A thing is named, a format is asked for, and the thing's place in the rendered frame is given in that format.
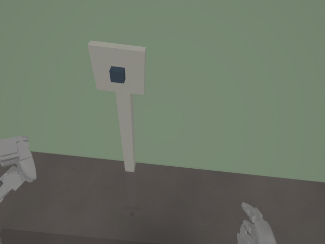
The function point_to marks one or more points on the panel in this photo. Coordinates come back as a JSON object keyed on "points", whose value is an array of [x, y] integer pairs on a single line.
{"points": [[103, 55]]}

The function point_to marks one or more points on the button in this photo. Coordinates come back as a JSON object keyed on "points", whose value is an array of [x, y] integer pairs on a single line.
{"points": [[117, 74]]}

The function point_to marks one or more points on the robot left hand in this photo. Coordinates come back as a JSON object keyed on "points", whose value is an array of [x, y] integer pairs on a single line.
{"points": [[15, 151]]}

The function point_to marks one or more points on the robot right hand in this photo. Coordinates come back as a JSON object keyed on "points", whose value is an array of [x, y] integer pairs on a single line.
{"points": [[261, 232]]}

